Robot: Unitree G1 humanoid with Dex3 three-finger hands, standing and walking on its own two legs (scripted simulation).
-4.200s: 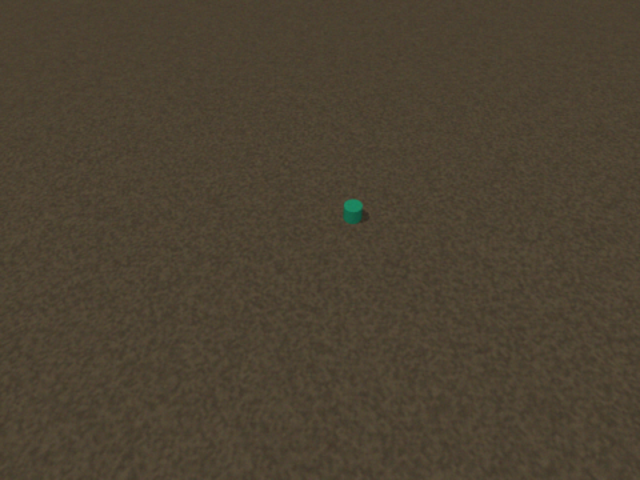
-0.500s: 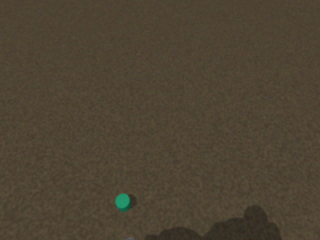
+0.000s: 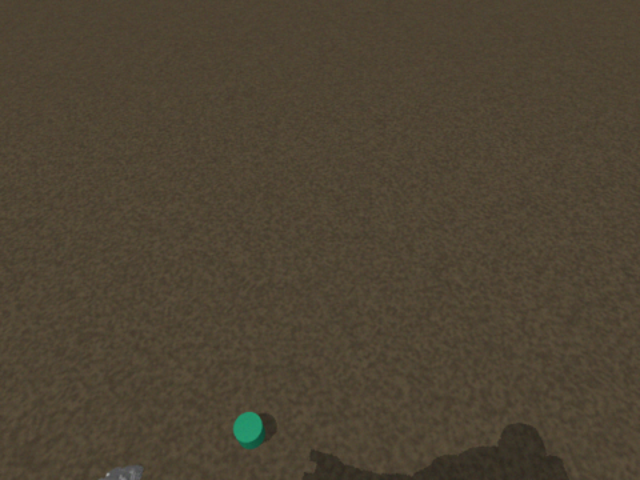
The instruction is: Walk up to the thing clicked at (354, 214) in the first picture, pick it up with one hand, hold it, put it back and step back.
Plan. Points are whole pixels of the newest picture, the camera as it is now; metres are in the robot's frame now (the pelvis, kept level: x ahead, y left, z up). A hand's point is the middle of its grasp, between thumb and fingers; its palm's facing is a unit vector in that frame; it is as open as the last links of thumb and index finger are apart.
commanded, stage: walk up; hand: left
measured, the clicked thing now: (249, 430) +0.39 +0.23 -0.74
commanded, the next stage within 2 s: stand in 0.86 s
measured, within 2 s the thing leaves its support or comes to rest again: neither
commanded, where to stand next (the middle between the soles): +0.01 +0.00 m, yaw +0 degrees
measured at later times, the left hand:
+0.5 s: hand out of the picture +0.08 +0.26 -0.15, palm faces -0.01 -0.94 -0.34, open 7.3 cm
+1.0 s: hand out of the picture +0.10 +0.25 -0.15, palm faces -0.01 -0.94 -0.34, open 7.3 cm
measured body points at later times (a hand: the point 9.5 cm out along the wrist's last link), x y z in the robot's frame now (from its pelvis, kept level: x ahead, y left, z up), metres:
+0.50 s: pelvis +0.01 +0.00 +0.00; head +0.02 +0.00 +0.45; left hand +0.08 +0.30 -0.13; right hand +0.09 -0.30 -0.13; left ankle +0.02 +0.13 -0.74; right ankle -0.01 -0.13 -0.74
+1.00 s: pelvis +0.01 +0.00 +0.01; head +0.03 +0.00 +0.45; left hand +0.10 +0.30 -0.13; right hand +0.10 -0.30 -0.13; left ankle +0.02 +0.13 -0.74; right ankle -0.01 -0.13 -0.74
